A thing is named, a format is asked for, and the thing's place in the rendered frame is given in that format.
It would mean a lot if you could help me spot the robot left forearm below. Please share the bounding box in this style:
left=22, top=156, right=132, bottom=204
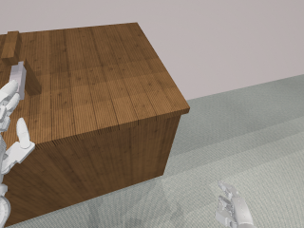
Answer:
left=0, top=183, right=11, bottom=228

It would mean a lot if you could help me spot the tap lever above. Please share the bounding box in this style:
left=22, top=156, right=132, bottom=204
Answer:
left=9, top=61, right=27, bottom=101

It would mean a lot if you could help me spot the robot right hand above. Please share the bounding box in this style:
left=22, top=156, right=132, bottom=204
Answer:
left=215, top=180, right=254, bottom=228

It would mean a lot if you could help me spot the counter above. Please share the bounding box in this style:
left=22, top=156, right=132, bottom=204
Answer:
left=0, top=22, right=190, bottom=228

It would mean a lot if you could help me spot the robot left hand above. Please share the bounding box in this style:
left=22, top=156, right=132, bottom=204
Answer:
left=0, top=79, right=35, bottom=184

